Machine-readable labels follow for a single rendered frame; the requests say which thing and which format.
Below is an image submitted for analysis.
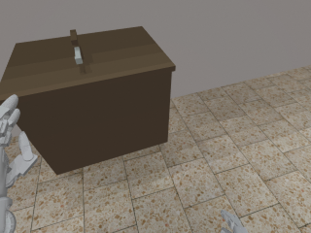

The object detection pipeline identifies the robot left hand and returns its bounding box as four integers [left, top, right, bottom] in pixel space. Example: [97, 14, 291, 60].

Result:
[0, 94, 38, 197]

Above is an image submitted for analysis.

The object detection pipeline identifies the tap lever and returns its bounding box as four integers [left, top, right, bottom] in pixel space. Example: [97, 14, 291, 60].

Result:
[74, 47, 83, 65]

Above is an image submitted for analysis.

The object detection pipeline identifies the counter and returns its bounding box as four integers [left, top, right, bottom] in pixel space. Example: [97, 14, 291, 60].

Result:
[0, 26, 176, 175]

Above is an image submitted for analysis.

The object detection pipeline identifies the robot left forearm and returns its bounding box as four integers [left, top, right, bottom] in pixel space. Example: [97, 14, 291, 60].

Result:
[0, 196, 17, 233]

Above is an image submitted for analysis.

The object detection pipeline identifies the robot right hand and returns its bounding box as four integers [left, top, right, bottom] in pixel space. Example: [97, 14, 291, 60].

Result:
[220, 210, 249, 233]

